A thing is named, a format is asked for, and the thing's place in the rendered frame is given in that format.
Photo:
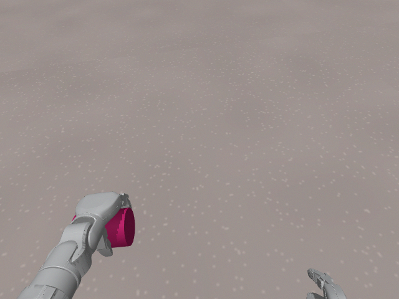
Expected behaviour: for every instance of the left robot hand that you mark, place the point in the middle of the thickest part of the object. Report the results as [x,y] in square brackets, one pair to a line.
[105,205]

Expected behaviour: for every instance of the right robot hand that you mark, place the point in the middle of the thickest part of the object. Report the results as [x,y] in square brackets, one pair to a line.
[325,283]

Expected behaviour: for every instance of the left robot arm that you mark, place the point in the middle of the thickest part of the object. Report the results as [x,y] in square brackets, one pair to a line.
[68,261]

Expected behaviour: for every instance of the can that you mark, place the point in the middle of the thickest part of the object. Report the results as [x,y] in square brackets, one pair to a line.
[121,228]

